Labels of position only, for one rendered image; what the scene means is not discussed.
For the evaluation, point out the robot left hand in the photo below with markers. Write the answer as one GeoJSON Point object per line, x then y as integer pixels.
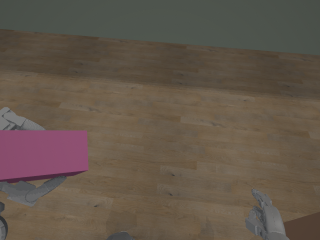
{"type": "Point", "coordinates": [24, 192]}

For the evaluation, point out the table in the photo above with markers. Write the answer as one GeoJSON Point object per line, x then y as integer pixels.
{"type": "Point", "coordinates": [303, 228]}

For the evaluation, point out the robot right hand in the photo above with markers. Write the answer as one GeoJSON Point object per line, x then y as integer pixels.
{"type": "Point", "coordinates": [269, 216]}

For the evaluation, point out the sponge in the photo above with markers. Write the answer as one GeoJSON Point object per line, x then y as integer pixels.
{"type": "Point", "coordinates": [30, 155]}

